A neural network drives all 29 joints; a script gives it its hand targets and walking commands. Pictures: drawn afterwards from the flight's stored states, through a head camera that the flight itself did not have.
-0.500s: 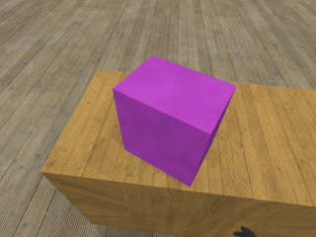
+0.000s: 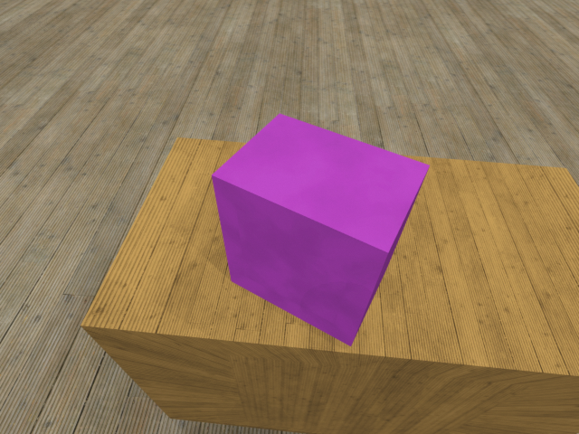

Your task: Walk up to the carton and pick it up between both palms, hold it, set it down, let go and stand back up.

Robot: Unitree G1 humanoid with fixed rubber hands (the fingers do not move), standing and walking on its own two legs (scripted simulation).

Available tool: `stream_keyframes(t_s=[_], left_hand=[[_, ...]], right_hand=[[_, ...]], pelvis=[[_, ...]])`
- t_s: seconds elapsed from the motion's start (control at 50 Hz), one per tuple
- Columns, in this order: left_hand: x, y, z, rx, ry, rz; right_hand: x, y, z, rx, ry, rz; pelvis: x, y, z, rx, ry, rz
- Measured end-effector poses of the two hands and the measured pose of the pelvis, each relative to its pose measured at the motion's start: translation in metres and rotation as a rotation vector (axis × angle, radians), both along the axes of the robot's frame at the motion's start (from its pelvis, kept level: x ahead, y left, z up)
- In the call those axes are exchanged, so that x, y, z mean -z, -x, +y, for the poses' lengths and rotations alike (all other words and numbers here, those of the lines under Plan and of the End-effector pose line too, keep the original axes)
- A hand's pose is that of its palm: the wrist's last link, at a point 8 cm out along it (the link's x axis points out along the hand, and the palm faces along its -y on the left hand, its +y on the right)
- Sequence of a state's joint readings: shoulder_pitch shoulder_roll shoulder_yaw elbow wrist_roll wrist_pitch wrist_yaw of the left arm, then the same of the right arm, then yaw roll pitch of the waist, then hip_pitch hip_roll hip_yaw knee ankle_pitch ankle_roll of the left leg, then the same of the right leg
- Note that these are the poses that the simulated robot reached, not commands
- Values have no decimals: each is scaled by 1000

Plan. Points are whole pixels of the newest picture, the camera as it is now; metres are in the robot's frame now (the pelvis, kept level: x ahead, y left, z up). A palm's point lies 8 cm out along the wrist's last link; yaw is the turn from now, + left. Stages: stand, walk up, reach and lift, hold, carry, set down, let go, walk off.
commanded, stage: walk up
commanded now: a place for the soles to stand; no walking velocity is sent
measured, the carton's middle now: (315, 231) +0.42 -0.02 +0.03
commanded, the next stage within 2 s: reach and lift in 0.78 s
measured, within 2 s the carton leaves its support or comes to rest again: neither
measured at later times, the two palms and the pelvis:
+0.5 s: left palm out of the picture +0.02 +0.26 -0.13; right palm out of the picture +0.05 -0.22 -0.13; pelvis +0.01 +0.02 +0.00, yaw -3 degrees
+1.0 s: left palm (130, 428) +0.17 +0.25 -0.14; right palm out of the picture +0.12 -0.22 -0.15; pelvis -0.02 +0.01 -0.03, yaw -2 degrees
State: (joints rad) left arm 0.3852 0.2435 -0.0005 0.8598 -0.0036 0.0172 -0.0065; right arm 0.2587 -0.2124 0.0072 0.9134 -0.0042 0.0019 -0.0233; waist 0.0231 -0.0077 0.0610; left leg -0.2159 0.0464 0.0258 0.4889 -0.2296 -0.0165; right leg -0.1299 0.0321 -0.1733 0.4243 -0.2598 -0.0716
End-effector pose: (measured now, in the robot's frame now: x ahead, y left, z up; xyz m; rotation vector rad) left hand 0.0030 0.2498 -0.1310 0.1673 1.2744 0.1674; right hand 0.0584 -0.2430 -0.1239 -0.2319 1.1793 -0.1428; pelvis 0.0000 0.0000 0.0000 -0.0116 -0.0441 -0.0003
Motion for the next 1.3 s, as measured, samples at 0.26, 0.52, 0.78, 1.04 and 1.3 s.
stream_keyframes(t_s=[0.26, 0.52, 0.78, 1.04, 1.3], left_hand=[[4, -14, 11, 29, 3, 18], [3, -21, 11, 44, -1, 33], [5, -14, 4, 56, 8, 77], [-4, -193, -7, 131, 16, -108], [-11, -131, -1, 127, 55, 4]], right_hand=[[1, 10, 16, 36, -10, 23], [4, 12, 27, 66, -34, 13], [7, 33, 25, 110, -33, 66], [7, -85, 33, 83, -87, -175], [-34, -36, 28, 158, -6, -189]], pelvis=[[-1, -6, 14, 29, -6, 6], [-3, -12, 19, 56, -14, 2], [-4, -11, 18, 83, -17, 6], [33, 25, 14, 45, -9, 52], [8, 13, 24, 111, -14, -11]])
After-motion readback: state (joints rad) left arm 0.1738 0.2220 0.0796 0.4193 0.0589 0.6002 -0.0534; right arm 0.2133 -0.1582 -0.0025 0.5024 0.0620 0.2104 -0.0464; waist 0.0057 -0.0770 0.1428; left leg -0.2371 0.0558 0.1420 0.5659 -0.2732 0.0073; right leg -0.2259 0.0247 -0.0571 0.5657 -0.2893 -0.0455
